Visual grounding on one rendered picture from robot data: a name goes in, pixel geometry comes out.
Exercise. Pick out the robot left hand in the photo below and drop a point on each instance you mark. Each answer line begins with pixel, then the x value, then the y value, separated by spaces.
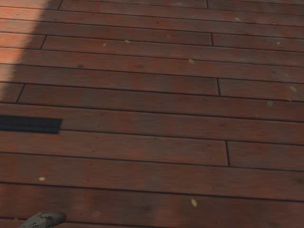
pixel 41 220

